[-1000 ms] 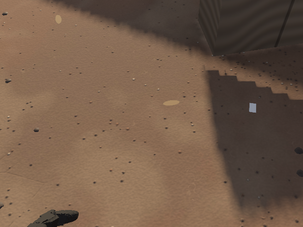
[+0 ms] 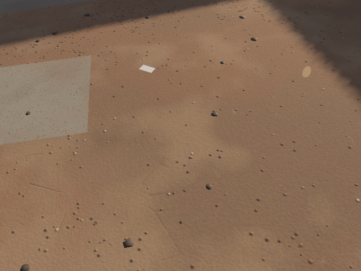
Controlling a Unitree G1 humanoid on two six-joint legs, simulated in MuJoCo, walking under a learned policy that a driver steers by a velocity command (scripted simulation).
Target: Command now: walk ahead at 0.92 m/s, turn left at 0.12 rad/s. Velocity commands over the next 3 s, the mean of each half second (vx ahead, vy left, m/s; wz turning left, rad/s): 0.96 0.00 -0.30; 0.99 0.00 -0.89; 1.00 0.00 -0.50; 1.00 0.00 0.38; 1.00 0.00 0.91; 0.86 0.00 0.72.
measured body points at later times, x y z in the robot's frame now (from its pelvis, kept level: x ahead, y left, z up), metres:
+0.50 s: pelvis +0.42 +0.03 +0.00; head +0.42 +0.01 +0.44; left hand +0.62 +0.28 -0.09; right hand +0.38 -0.26 -0.13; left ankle +0.38 +0.15 -0.74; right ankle +0.47 -0.12 -0.64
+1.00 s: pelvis +0.82 -0.13 +0.00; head +0.83 -0.16 +0.45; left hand +0.99 +0.08 -0.11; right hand +0.92 -0.47 -0.04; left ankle +1.11 -0.06 -0.66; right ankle +0.76 -0.14 -0.74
